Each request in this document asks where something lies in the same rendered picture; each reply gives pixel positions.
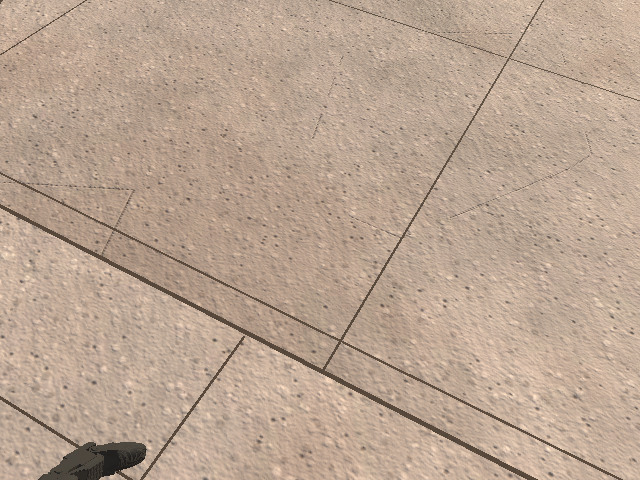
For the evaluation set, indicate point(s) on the left robot hand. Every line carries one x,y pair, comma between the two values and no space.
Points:
91,462

